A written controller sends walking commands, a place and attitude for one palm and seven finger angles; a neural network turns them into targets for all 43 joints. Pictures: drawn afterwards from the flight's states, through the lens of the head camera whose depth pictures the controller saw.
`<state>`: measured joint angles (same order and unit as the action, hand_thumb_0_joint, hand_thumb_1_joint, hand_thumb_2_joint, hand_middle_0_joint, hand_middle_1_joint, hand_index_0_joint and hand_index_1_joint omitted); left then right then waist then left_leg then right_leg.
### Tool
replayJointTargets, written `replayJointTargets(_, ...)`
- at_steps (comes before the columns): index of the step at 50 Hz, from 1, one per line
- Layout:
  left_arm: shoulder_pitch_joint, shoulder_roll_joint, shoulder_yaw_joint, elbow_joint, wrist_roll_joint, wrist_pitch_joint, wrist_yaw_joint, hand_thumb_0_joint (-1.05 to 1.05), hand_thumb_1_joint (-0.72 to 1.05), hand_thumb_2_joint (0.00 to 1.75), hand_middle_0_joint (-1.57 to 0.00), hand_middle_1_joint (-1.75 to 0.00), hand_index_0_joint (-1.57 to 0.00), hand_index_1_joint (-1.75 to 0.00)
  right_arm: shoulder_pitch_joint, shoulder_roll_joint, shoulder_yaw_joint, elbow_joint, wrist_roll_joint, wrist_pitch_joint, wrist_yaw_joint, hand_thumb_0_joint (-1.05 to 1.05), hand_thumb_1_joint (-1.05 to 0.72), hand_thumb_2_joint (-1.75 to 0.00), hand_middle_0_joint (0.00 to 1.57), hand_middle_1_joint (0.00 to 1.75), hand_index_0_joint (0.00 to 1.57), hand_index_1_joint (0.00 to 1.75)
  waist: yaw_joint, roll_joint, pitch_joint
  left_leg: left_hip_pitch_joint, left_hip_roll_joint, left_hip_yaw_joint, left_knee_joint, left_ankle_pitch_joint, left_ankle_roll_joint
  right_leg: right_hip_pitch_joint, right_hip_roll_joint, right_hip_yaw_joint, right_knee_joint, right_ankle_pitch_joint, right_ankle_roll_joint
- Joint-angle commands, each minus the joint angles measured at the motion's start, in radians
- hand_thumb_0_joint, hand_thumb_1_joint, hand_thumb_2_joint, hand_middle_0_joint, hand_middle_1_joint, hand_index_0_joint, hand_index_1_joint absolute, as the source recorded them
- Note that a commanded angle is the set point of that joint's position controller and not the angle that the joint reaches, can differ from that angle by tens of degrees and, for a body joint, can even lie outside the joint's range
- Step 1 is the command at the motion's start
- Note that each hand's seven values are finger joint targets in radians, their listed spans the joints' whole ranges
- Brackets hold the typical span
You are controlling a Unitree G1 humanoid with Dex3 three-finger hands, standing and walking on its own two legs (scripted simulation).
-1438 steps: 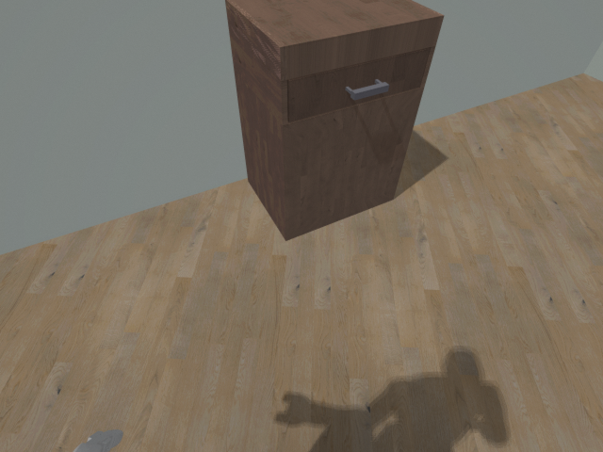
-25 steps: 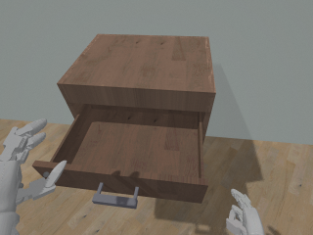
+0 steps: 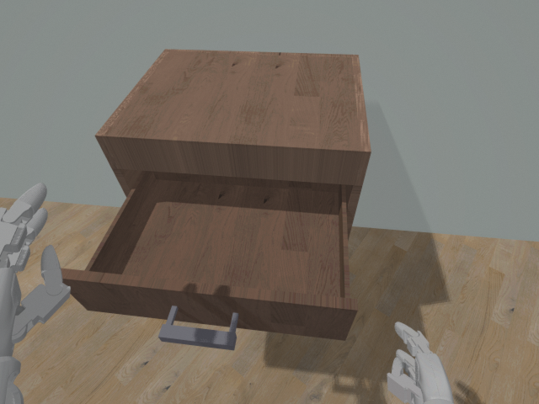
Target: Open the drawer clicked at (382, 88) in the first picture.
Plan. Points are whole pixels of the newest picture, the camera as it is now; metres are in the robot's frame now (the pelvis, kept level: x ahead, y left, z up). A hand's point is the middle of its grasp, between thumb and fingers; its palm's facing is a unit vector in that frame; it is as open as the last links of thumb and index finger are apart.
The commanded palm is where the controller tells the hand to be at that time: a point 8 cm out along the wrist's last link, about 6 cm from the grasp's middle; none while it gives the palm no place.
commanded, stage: step back with the hand held close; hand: left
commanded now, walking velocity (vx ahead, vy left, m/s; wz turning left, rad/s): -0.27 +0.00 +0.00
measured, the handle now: (201, 325) +0.27 +0.17 -0.11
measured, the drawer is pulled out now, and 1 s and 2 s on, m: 0.29 0.29 0.29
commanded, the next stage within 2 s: stop stepping back and stand still in 1.22 s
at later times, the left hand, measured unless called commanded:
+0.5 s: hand (40, 335) +0.14 +0.25 +0.15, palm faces +0.34 -0.78 -0.52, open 7.4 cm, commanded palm +0.08 +0.29 +0.17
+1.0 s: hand out of the picture +0.09 +0.21 +0.15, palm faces +0.30 -0.82 -0.48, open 7.5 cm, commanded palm +0.01 +0.26 +0.17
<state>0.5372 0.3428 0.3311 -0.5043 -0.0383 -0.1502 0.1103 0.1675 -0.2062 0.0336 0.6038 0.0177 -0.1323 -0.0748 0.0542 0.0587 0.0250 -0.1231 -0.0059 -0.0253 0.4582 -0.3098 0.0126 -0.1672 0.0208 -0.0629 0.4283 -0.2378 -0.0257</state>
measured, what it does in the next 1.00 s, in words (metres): walks backwards: right foot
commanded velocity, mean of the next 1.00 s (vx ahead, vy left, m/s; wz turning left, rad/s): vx -0.31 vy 0.00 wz -0.01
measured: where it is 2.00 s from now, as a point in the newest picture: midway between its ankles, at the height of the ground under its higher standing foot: outside the picture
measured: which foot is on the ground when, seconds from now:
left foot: down 0.00-1.00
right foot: down 0.00-0.74, up 0.76-0.90, down 0.92-1.00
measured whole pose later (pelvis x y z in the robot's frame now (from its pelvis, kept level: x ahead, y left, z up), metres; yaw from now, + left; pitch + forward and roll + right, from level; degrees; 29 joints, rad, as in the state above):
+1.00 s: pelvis -0.12 -0.02 -0.01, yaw -1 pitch +3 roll -2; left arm 0.59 0.39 0.39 -0.62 -0.04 -0.25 0.12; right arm 0.13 -0.18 0.01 0.60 0.01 -0.13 -0.04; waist 0.00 0.00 0.07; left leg -0.44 0.08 0.00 0.60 -0.21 -0.02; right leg -0.31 0.03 -0.05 0.55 -0.29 -0.02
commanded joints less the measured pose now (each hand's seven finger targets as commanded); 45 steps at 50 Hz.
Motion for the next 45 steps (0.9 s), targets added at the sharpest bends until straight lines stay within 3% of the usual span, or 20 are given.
replayJointTargets(1, 0.011, 0.131, 0.112, -0.176, 0.005, -0.098, 0.013, 0.00, 0.90, 0.90, -0.20, -0.30, -0.20, -0.30, -0.115, -0.115, -0.055, -0.178, -0.004, -0.020, -0.005, 0.00, -0.90, -0.90, 0.20, 0.30, 0.20, 0.30, -0.054, -0.103, -0.074, -0.037, 0.065, -0.044, -0.015, 0.231, 0.032, -0.027, -0.136, 0.147, -0.078, 0.285, 0.006)
replayJointTargets(2, 0.021, 0.124, 0.104, -0.214, 0.006, -0.106, 0.010, 0.00, 0.90, 0.90, -0.20, -0.30, -0.20, -0.30, -0.116, -0.121, -0.058, -0.184, -0.006, -0.020, -0.004, 0.00, -0.90, -0.90, 0.20, 0.30, 0.20, 0.30, -0.054, -0.038, -0.108, -0.029, 0.069, -0.042, -0.019, 0.285, 0.032, -0.008, -0.140, 0.138, -0.056, 0.329, 0.003)
replayJointTargets(3, 0.070, 0.129, 0.115, -0.192, 0.004, -0.108, 0.011, 0.00, 0.90, 0.90, -0.20, -0.30, -0.20, -0.30, -0.116, -0.116, -0.060, -0.179, -0.004, -0.013, 0.000, 0.00, -0.90, -0.90, 0.20, 0.30, 0.20, 0.30, -0.051, -0.025, -0.150, -0.034, 0.077, -0.036, -0.017, 0.322, 0.034, 0.018, -0.143, 0.129, -0.035, 0.349, 0.003)
replayJointTargets(8, 0.155, 0.181, 0.163, -0.285, 0.003, -0.125, 0.020, 0.00, 0.90, 0.90, -0.20, -0.30, -0.20, -0.30, -0.126, -0.112, -0.077, -0.208, 0.001, 0.012, 0.006, 0.00, -0.90, -0.90, 0.20, 0.30, 0.20, 0.30, -0.050, -0.034, -0.234, -0.078, 0.094, -0.057, -0.006, 0.443, 0.028, 0.064, -0.140, 0.100, 0.035, 0.408, 0.000)
replayJointTargets(12, 0.170, 0.228, 0.211, -0.321, -0.003, -0.132, 0.031, 0.00, 0.90, 0.90, -0.20, -0.30, -0.20, -0.30, -0.133, -0.112, -0.089, -0.221, 0.007, 0.023, -0.004, 0.00, -0.90, -0.90, 0.20, 0.30, 0.20, 0.30, -0.053, -0.022, -0.230, -0.122, 0.102, -0.081, -0.001, 0.463, 0.024, 0.052, -0.134, 0.097, 0.065, 0.410, -0.004)
replayJointTargets(17, 0.197, 0.202, 0.198, -0.329, -0.001, -0.133, 0.046, 0.00, 0.90, 0.90, -0.20, -0.30, -0.20, -0.30, -0.113, -0.117, -0.098, -0.219, -0.006, 0.011, -0.013, 0.00, -0.90, -0.90, 0.20, 0.30, 0.20, 0.30, -0.057, 0.037, -0.207, -0.181, 0.135, -0.121, -0.023, 0.498, 0.027, 0.035, -0.103, 0.070, 0.123, 0.294, 0.003)
replayJointTargets(21, 0.193, 0.166, 0.169, -0.312, 0.007, -0.131, 0.067, 0.00, 0.90, 0.90, -0.20, -0.30, -0.20, -0.30, -0.087, -0.117, -0.099, -0.211, -0.031, -0.011, -0.017, 0.00, -0.90, -0.90, 0.20, 0.30, 0.20, 0.30, -0.063, 0.078, -0.150, -0.296, 0.191, -0.156, -0.065, 0.415, 0.052, -0.001, -0.072, 0.055, 0.214, 0.024, 0.014)
replayJointTargets(24, 0.159, 0.158, 0.156, -0.324, 0.008, -0.135, 0.079, 0.00, 0.90, 0.90, -0.20, -0.30, -0.20, -0.30, -0.070, -0.119, -0.094, -0.203, -0.042, -0.025, -0.021, 0.00, -0.90, -0.90, 0.20, 0.30, 0.20, 0.30, -0.066, 0.077, -0.131, -0.363, 0.205, -0.159, -0.054, 0.300, 0.064, 0.001, -0.075, 0.071, 0.230, -0.047, 0.013)
replayJointTargets(27, 0.114, 0.173, 0.159, -0.328, 0.009, -0.127, 0.089, 0.00, 0.90, 0.90, -0.20, -0.30, -0.20, -0.30, -0.050, -0.125, -0.094, -0.195, -0.038, -0.026, -0.026, 0.00, -0.90, -0.90, 0.20, 0.30, 0.20, 0.30, -0.076, -0.037, -0.115, -0.376, 0.133, -0.137, 0.063, 0.118, 0.041, -0.041, -0.144, 0.188, 0.107, 0.093, -0.032)
replayJointTargets(29, 0.064, 0.180, 0.149, -0.315, -0.008, -0.129, 0.067, 0.00, 0.90, 0.90, -0.20, -0.30, -0.20, -0.30, -0.038, -0.123, -0.092, -0.196, -0.011, -0.025, -0.007, 0.00, -0.90, -0.90, 0.20, 0.30, 0.20, 0.30, -0.085, -0.174, -0.122, -0.287, 0.026, -0.060, 0.222, -0.112, 0.016, -0.167, -0.271, 0.379, -0.091, -0.009, -0.086)
replayJointTargets(30, 0.050, 0.191, 0.148, -0.313, -0.010, -0.130, 0.066, 0.00, 0.90, 0.90, -0.20, -0.30, -0.20, -0.30, -0.025, -0.114, -0.090, -0.187, -0.007, -0.022, -0.001, 0.00, -0.90, -0.90, 0.20, 0.30, 0.20, 0.30, -0.084, -0.227, -0.121, -0.236, -0.006, -0.025, 0.312, -0.125, 0.005, -0.205, -0.328, 0.410, -0.152, -0.081, -0.111)
replayJointTargets(31, 0.043, 0.190, 0.143, -0.311, -0.011, -0.132, 0.066, 0.00, 0.90, 0.90, -0.20, -0.30, -0.20, -0.30, -0.027, -0.111, -0.088, -0.181, -0.008, -0.018, 0.003, 0.00, -0.90, -0.90, 0.20, 0.30, 0.20, 0.30, -0.077, -0.251, -0.126, -0.203, -0.008, -0.010, 0.369, -0.134, 0.003, -0.223, -0.353, 0.387, -0.176, -0.113, -0.122)
replayJointTargets(32, 0.046, 0.208, 0.158, -0.314, -0.011, -0.130, 0.069, 0.00, 0.90, 0.90, -0.20, -0.30, -0.20, -0.30, -0.040, -0.112, -0.088, -0.177, -0.008, -0.017, 0.001, 0.00, -0.90, -0.90, 0.20, 0.30, 0.20, 0.30, -0.074, -0.215, -0.131, -0.193, -0.005, -0.010, 0.375, -0.142, 0.005, -0.224, -0.355, 0.390, -0.179, -0.092, -0.131)
replayJointTargets(33, 0.054, 0.194, 0.152, -0.319, -0.009, -0.129, 0.067, 0.00, 0.90, 0.90, -0.20, -0.30, -0.20, -0.30, -0.038, -0.100, -0.074, -0.179, -0.011, -0.014, 0.005, 0.00, -0.90, -0.90, 0.20, 0.30, 0.20, 0.30, -0.075, -0.227, -0.134, -0.189, 0.012, -0.014, 0.288, -0.129, 0.012, -0.186, -0.333, 0.316, -0.138, -0.036, -0.114)
replayJointTargets(35, 0.073, 0.197, 0.162, -0.339, -0.005, -0.134, 0.067, 0.00, 0.90, 0.90, -0.20, -0.30, -0.20, -0.30, -0.067, -0.103, -0.067, -0.182, -0.012, -0.015, -0.003, 0.00, -0.90, -0.90, 0.20, 0.30, 0.20, 0.30, -0.074, -0.118, -0.097, -0.183, 0.064, -0.052, -0.028, -0.056, 0.035, -0.173, -0.221, 0.200, -0.020, -0.031, -0.039)
replayJointTargets(37, 0.090, 0.212, 0.183, -0.350, 0.019, -0.150, 0.077, 0.00, 0.90, 0.90, -0.20, -0.30, -0.20, -0.30, -0.108, -0.129, -0.082, -0.192, -0.019, -0.020, -0.011, 0.00, -0.90, -0.90, 0.20, 0.30, 0.20, 0.30, -0.057, 0.193, -0.089, -0.304, 0.253, -0.255, -0.163, 0.132, 0.099, -0.102, -0.076, 0.079, 0.247, 0.005, 0.030)
replayJointTargets(38, 0.092, 0.195, 0.171, -0.345, 0.014, -0.153, 0.074, 0.00, 0.90, 0.90, -0.20, -0.30, -0.20, -0.30, -0.098, -0.094, -0.073, -0.192, -0.019, -0.026, -0.003, 0.00, -0.90, -0.90, 0.20, 0.30, 0.20, 0.30, -0.058, 0.202, -0.126, -0.334, 0.293, -0.230, -0.155, 0.229, 0.111, -0.081, -0.063, 0.063, 0.351, -0.128, 0.035)
replayJointTargets(40, 0.079, 0.201, 0.186, -0.349, 0.010, -0.162, 0.071, 0.00, 0.90, 0.90, -0.20, -0.30, -0.20, -0.30, -0.095, -0.100, -0.083, -0.194, -0.027, -0.038, 0.000, 0.00, -0.90, -0.90, 0.20, 0.30, 0.20, 0.30, -0.055, 0.168, -0.093, -0.465, 0.311, -0.210, -0.181, 0.139, 0.128, -0.049, -0.046, 0.079, 0.466, -0.234, 0.031)
replayJointTargets(43, 0.094, 0.176, 0.161, -0.338, -0.004, -0.156, 0.054, 0.00, 0.90, 0.90, -0.20, -0.30, -0.20, -0.30, -0.066, -0.117, -0.097, -0.161, -0.015, -0.051, 0.010, 0.00, -0.90, -0.90, 0.20, 0.30, 0.20, 0.30, -0.051, 0.049, -0.123, -0.223, 0.286, -0.150, -0.012, 0.511, 0.103, -0.108, -0.063, 0.060, 0.225, -0.100, 0.036)
replayJointTargets(45, 0.100, 0.167, 0.152, -0.307, -0.010, -0.153, 0.035, 0.00, 0.90, 0.90, -0.20, -0.30, -0.20, -0.30, -0.075, -0.132, -0.097, -0.148, -0.009, -0.055, 0.020, 0.00, -0.90, -0.90, 0.20, 0.30, 0.20, 0.30, -0.050, 0.044, -0.141, -0.157, 0.270, -0.136, 0.025, 0.544, 0.087, -0.095, -0.060, 0.038, 0.104, 0.002, 0.038)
